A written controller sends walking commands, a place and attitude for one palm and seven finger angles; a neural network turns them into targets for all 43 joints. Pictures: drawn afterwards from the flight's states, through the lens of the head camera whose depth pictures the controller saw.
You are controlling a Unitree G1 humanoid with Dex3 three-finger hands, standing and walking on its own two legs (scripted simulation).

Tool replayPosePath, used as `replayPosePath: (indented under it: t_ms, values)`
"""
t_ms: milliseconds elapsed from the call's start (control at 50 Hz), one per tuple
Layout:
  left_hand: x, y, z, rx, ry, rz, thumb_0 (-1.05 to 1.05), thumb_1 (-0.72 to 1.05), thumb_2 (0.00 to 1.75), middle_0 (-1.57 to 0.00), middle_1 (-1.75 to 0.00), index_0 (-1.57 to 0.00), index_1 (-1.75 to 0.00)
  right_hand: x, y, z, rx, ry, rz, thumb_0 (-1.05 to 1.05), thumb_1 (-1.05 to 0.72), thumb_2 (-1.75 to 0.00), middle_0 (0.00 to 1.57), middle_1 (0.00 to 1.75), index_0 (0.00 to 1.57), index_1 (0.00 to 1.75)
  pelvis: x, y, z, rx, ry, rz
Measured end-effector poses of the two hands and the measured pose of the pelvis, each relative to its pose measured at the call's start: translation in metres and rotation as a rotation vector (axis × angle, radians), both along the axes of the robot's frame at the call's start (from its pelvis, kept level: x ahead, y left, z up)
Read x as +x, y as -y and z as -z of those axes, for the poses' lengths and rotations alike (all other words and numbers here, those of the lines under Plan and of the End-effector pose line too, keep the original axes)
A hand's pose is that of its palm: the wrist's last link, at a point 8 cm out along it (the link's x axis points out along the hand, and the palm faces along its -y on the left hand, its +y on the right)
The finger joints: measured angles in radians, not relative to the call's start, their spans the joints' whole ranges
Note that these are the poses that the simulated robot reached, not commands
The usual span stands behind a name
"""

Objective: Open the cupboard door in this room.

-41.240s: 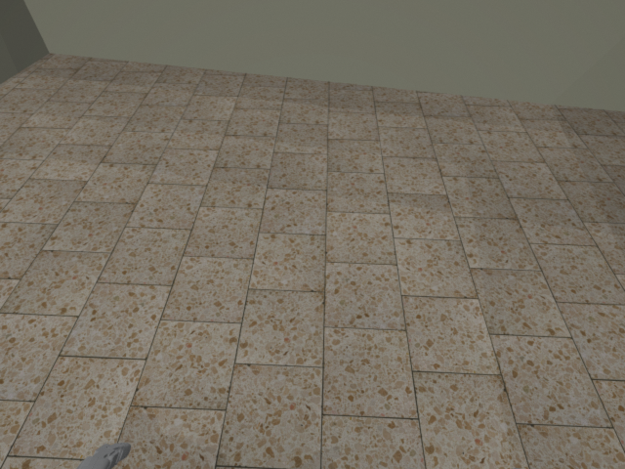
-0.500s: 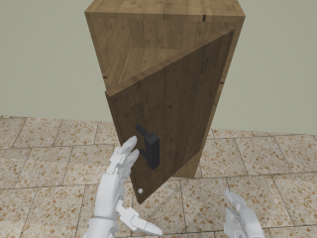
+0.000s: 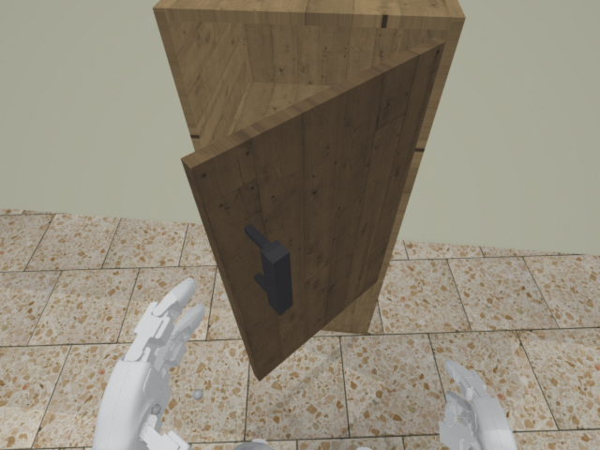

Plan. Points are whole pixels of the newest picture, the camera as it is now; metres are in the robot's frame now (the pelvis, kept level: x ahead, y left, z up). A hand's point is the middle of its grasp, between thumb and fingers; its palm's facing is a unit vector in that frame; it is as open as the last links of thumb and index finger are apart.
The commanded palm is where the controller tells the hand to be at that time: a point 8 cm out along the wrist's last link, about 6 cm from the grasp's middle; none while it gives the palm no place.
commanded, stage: draw the hand back to the body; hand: left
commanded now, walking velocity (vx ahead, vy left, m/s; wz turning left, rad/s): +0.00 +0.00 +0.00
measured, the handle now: (267, 269) +0.32 +0.06 +0.10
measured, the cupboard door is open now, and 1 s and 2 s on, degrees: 47 47 47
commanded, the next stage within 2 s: step back with the hand held close in 1.66 s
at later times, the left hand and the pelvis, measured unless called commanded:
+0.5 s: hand (143, 374) +0.18 +0.16 +0.13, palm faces -0.04 -1.00 -0.07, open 16.3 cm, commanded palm +0.15 +0.22 +0.15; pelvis +0.01 +0.02 +0.02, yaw +0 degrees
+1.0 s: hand (33, 316) +0.20 +0.25 +0.19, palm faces +0.29 -0.88 -0.37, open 12.5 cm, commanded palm +0.16 +0.30 +0.21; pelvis +0.02 +0.04 +0.05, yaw -1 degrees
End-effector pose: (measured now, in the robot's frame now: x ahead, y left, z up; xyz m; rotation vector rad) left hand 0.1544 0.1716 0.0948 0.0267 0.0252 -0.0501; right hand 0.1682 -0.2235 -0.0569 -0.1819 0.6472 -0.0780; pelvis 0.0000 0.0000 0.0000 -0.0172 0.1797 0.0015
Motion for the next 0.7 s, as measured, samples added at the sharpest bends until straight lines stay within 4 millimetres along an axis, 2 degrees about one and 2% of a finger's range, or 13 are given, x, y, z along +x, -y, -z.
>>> replayPosePath:
  t_ms: [120, 200, 380, 600, 700]
  values:
    - [0.002, 0.001, 0.0, -0.024, 0.019, 0.024, -0.02, -0.5, 0.3, -0.15, -0.3, -0.15, -0.3, -0.001, 0.0, 0.0, -0.006, 0.024, 0.009, 0.02, -0.91, -0.9, 0.2, 0.3, 0.2, 0.3, -0.004, -0.003, 0.002, -0.006, -0.003, -0.003]
    - [0.006, 0.001, -0.009, -0.001, 0.036, 0.043, -0.02, -0.5, 0.3, -0.15, -0.3, -0.15, -0.3, -0.003, -0.004, -0.001, 0.005, 0.031, 0.024, 0.02, -0.91, -0.9, 0.2, 0.3, 0.2, 0.3, -0.004, -0.005, 0.001, -0.004, 0.004, 0.005]
    - [0.005, -0.028, -0.032, 0.039, 0.039, -0.021, -0.02, -0.49, 0.3, -0.15, -0.3, -0.15, -0.3, -0.002, -0.017, -0.013, 0.033, 0.047, 0.031, 0.02, -0.91, -0.9, 0.2, 0.3, 0.2, 0.3, 0.003, -0.011, -0.01, -0.009, 0.038, 0.006]
    - [0.006, -0.058, -0.052, 0.056, 0.053, -0.011, -0.02, -0.46, 0.31, -0.15, -0.3, -0.15, -0.3, 0.011, -0.023, -0.031, 0.004, 0.096, 0.013, 0.02, -0.91, -0.9, 0.2, 0.3, 0.2, 0.3, 0.008, -0.019, -0.021, -0.023, 0.071, -0.004]
    - [0.006, -0.073, -0.068, 0.202, 0.036, -0.146, -0.02, -0.36, 0.35, -0.16, -0.3, -0.16, -0.3, 0.015, -0.03, -0.04, -0.015, 0.09, 0.025, 0.02, -0.91, -0.9, 0.2, 0.3, 0.2, 0.3, 0.012, -0.024, -0.03, -0.022, 0.092, 0.007]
